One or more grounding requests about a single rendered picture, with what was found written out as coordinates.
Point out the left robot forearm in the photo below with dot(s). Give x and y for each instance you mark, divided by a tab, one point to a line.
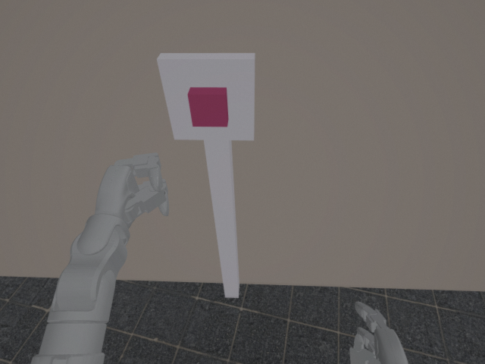
82	302

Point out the button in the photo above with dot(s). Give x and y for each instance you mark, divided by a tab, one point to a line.
208	106

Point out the robot right hand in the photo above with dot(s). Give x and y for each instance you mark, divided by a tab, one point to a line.
384	347

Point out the robot left hand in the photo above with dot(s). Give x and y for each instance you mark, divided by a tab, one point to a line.
120	195

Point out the panel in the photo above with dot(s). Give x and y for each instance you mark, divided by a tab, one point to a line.
236	72

